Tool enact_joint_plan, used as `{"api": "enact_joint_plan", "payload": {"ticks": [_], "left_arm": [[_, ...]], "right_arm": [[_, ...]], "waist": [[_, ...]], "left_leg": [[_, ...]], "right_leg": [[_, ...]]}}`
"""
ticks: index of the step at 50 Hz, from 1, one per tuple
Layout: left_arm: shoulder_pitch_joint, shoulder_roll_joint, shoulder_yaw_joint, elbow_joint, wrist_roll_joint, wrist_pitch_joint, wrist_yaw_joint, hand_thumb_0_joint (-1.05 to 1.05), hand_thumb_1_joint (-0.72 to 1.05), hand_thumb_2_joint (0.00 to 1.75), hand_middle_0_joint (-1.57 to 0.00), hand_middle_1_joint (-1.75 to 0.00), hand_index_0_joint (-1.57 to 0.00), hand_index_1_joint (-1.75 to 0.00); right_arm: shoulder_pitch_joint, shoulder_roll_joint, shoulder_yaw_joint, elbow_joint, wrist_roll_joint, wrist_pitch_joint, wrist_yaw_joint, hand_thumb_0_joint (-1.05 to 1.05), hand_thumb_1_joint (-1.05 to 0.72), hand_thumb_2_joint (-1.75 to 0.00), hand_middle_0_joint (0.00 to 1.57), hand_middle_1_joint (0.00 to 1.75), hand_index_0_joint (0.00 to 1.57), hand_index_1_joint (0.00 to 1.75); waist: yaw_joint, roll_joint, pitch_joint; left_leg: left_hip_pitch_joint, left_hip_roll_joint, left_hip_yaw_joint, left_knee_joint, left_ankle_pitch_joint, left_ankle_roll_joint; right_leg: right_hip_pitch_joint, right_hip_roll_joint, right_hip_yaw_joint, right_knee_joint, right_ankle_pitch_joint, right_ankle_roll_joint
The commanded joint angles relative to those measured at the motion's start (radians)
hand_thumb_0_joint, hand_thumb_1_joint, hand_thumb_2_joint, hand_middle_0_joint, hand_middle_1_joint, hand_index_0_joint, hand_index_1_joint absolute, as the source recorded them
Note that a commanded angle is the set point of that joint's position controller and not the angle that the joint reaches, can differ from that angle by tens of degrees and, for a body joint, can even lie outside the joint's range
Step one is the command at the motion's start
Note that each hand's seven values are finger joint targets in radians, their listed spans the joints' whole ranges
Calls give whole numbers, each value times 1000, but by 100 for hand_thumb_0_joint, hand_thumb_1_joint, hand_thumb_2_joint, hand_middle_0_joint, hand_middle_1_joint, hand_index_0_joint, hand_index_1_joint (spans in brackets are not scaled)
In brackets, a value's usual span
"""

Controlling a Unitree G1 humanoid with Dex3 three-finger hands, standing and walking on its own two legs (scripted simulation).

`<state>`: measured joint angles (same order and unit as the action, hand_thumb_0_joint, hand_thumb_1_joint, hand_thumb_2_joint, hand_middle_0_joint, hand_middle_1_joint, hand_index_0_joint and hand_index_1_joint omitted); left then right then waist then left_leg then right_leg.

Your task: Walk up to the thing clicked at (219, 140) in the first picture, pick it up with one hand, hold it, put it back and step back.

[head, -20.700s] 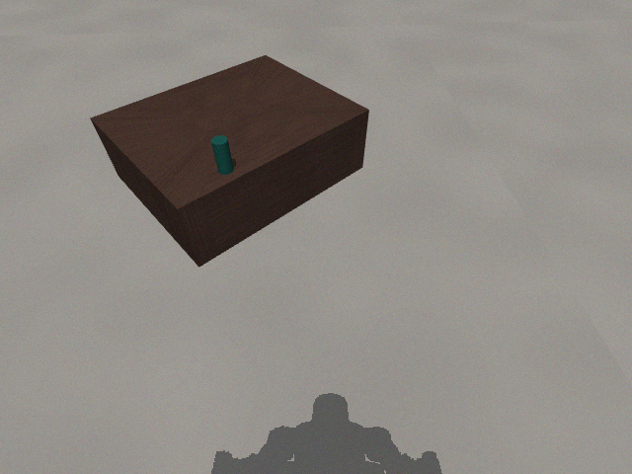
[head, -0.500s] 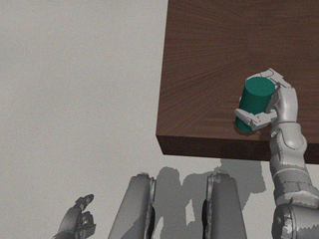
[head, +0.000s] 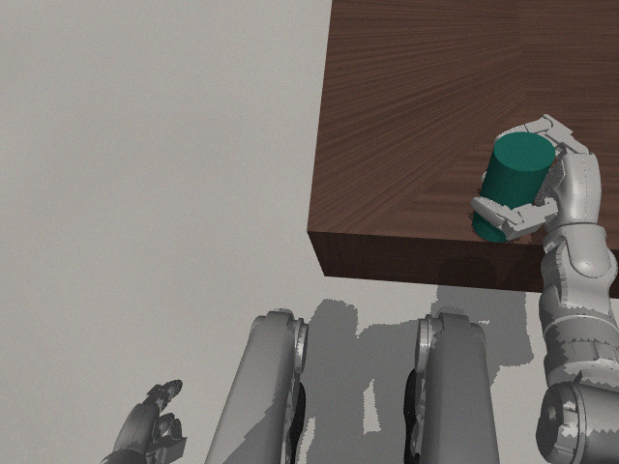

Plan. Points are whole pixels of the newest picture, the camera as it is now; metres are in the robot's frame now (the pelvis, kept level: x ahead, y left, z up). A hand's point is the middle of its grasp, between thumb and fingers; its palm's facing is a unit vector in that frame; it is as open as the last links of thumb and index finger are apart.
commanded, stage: lower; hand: right
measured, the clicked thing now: (507, 192) +0.45 -0.20 -0.03
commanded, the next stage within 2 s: loosen in 0.44 s
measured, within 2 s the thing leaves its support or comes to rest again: rests again in 1.56 s
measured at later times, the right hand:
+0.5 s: hand (507, 186) +0.46 -0.21 -0.04, palm faces +0.02 +1.00 -0.01, open 9.7 cm
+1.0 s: hand (509, 179) +0.47 -0.21 -0.04, palm faces +0.02 +1.00 +0.00, open 12.8 cm
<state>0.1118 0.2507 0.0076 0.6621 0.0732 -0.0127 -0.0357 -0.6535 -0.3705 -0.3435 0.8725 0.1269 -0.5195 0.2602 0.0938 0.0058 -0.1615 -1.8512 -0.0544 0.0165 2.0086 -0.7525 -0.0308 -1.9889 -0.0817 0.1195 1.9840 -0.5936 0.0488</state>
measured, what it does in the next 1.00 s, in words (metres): stands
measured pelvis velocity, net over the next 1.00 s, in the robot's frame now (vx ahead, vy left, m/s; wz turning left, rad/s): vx -0.01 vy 0.01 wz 0.04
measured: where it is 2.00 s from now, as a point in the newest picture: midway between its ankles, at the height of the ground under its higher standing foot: (350, 446)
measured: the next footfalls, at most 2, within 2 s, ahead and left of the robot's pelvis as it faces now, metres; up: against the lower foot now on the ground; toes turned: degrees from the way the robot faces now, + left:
none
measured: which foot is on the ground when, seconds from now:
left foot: down 0.00-1.00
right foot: down 0.00-1.00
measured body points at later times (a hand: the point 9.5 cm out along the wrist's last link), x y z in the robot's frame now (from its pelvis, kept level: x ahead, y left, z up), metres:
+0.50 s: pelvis -0.01 +0.01 -0.04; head +0.19 -0.02 +0.36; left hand +0.13 +0.29 -0.17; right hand +0.45 -0.26 -0.04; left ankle +0.06 +0.13 -0.42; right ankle +0.10 -0.15 -0.42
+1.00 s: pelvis -0.01 +0.01 -0.05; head +0.19 -0.02 +0.35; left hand +0.11 +0.28 -0.17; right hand +0.46 -0.26 -0.04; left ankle +0.06 +0.13 -0.42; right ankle +0.10 -0.15 -0.42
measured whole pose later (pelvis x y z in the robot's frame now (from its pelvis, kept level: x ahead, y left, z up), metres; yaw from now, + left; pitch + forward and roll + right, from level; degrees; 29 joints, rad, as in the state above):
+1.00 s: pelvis -0.01 +0.01 -0.05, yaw +3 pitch +33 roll +5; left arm 0.11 0.26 -0.04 0.68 0.07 -0.02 -0.01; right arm -0.72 -0.47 -0.41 0.88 0.18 -0.45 0.33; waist 0.09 0.00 -0.14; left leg -2.00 -0.09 0.05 2.15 -0.73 -0.01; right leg -2.12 -0.10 0.17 2.13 -0.59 0.07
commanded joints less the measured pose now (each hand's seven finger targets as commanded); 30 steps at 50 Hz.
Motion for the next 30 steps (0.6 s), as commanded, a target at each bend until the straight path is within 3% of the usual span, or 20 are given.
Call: {"api": "enact_joint_plan", "payload": {"ticks": [1, 3, 4, 5, 8, 10, 12, 13, 14, 16, 17, 18, 20, 21, 23, 24, 25, 27, 29, 30], "left_arm": [[104, 200, 59, -69, -8, -22, 17, 0, 90, 91, -19, -28, -18, -29], [98, 202, 56, -66, -10, -24, 18, 0, 90, 91, -19, -28, -18, -29], [100, 201, 57, -65, -8, -24, 19, 0, 89, 91, -19, -28, -18, -29], [114, 214, 69, -59, -10, -25, 21, 0, 90, 90, -19, -28, -18, -29], [97, 192, 50, -65, -10, -27, 21, 0, 90, 90, -19, -28, -18, -29], [112, 216, 67, -50, -10, -27, 26, 0, 90, 90, -19, -28, -18, -29], [101, 204, 56, -49, -7, -28, 25, 0, 90, 90, -18, -28, -18, -29], [115, 216, 66, -45, -8, -28, 27, 0, 90, 90, -19, -28, -19, -29], [100, 205, 51, -50, -9, -28, 26, 0, 89, 90, -19, -28, -18, -29], [118, 217, 64, -38, -6, -27, 29, 0, 90, 90, -19, -28, -18, -28], [109, 208, 57, -33, -5, -26, 26, 0, 90, 90, -19, -28, -18, -29], [104, 203, 50, -44, -8, -28, 26, 0, 90, 90, -19, -28, -18, -29], [129, 223, 64, -24, -3, -23, 30, 0, 90, 89, -19, -28, -18, -28], [117, 217, 56, -30, -5, -22, 30, 0, 90, 90, -19, -28, -18, -28], [109, 211, 51, -27, -4, -25, 28, 0, 90, 89, -19, -28, -18, -28], [109, 218, 53, -27, -5, -27, 30, 0, 91, 90, -19, -28, -19, -28], [119, 217, 52, -21, -1, -26, 32, 0, 90, 89, -19, -28, -19, -28], [107, 208, 38, -32, -4, -26, 30, 0, 91, 89, -19, -28, -19, -28], [106, 217, 48, -27, -4, -28, 32, 0, 95, 86, -19, -29, -21, -28], [108, 206, 37, -32, -6, -29, 33, 0, 95, 86, -20, -29, -21, -28]], "right_arm": [[-449, -240, -55, -306, 50, -108, 2, 0, -24, -134, 138, 149, 140, 149], [-434, -247, -61, -293, 56, -100, 5, 0, -22, -135, 137, 149, 140, 149], [-446, -239, -58, -299, 60, -100, 7, 0, -24, -134, 137, 149, 140, 149], [-459, -270, -81, -322, 61, -101, 5, 0, -24, -134, 137, 149, 140, 149], [-413, -244, -68, -256, 62, -90, 16, 0, -21, -132, 136, 147, 139, 147], [-461, -305, -103, -331, 66, -101, 17, 0, -20, -130, 136, 146, 139, 146], [-405, -253, -77, -249, 68, -88, 27, 0, -21, -130, 136, 146, 139, 146], [-459, -280, -89, -310, 71, -94, 28, 0, -23, -129, 136, 144, 139, 144], [-416, -283, -100, -262, 73, -90, 32, 0, -20, -129, 135, 144, 138, 144], [-432, -309, -112, -287, 70, -89, 37, 0, -20, -128, 136, 144, 139, 144], [-392, -269, -95, -211, 69, -78, 42, 0, -21, -127, 136, 143, 139, 143], [-403, -251, -87, -221, 75, -77, 48, 0, -20, -127, 137, 144, 139, 144], [-447, -321, -116, -253, 67, -80, 52, 0, -22, -126, 138, 144, 140, 144], [-451, -320, -115, -255, 68, -76, 54, 0, -21, -124, 136, 141, 138, 141], [-407, -274, -90, -156, 69, -61, 66, 0, -18, -121, 134, 138, 136, 138], [-454, -297, -99, -215, 76, -68, 67, 0, -17, -120, 133, 137, 135, 137], [-448, -325, -112, -196, 71, -64, 66, 0, -14, -118, 133, 136, 135, 136], [-467, -320, -105, -228, 77, -60, 72, 0, -11, -110, 130, 130, 131, 130], [-435, -294, -90, -149, 76, -41, 77, 0, 5, -96, 127, 120, 128, 120], [-492, -309, -86, -236, 77, -49, 77, 0, 12, -88, 125, 112, 126, 112]], "waist": [[-4, -175, -731], [-15, -177, -724], [-5, -179, -712], [-17, -168, -731], [-11, -136, -691], [-24, -166, -733], [-12, -151, -701], [-8, -148, -732], [-18, -141, -722], [-20, -149, -721], [-7, -130, -683], [1, -101, -685], [-7, -148, -715], [-12, -147, -701], [10, -110, -617], [9, -107, -632], [3, -103, -631], [-4, -111, -650], [10, -95, -614], [5, -114, -641]], "left_leg": [[191, -13, 56, -258, 253, 67], [173, -13, 54, -241, 246, 69], [170, -14, 55, -240, 248, 68], [188, -16, 51, -240, 251, 68], [186, -19, 48, -237, 238, 65], [180, -19, 47, -218, 238, 69], [171, -23, 45, -215, 255, 65], [182, -23, 47, -208, 262, 65], [182, -23, 49, -202, 261, 64], [181, -24, 52, -193, 276, 65], [172, -28, 56, -193, 273, 63], [170, -30, 56, -190, 276, 61], [180, -29, 50, -177, 305, 63], [158, -30, 55, -174, 267, 67], [135, -33, 52, -191, 224, 62], [147, -31, 47, -193, 210, 62], [168, -29, 41, -195, 224, 60], [153, -31, 50, -180, 210, 65], [146, -34, 44, -191, 184, 63], [143, -33, 50, -189, 163, 67]], "right_leg": [[607, 18, -53, -169, 114, -70], [594, 17, -57, -153, 110, -70], [574, 17, -56, -148, 107, -70], [569, 15, -57, -147, 110, -72], [501, 12, -59, -127, 92, -75], [518, 10, -60, -118, 98, -71], [508, 6, -61, -97, 117, -72], [499, 6, -59, -92, 117, -74], [488, 7, -57, -89, 118, -74], [484, 5, -58, -84, 134, -72], [464, 5, -57, -78, 126, -75], [447, 2, -53, -65, 124, -78], [458, 1, -59, -51, 154, -75], [448, 2, -58, -61, 120, -73], [384, -1, -56, -48, 73, -76], [365, -1, -57, -41, 60, -77], [356, -3, -62, -30, 76, -75], [368, -1, -60, -35, 69, -74], [333, -4, -60, -26, 44, -74], [347, -1, -60, -37, 29, -73]]}}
